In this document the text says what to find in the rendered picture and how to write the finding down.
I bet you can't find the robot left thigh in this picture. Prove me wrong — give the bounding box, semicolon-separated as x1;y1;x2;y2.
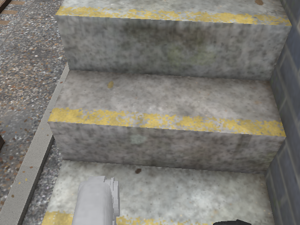
71;175;120;225

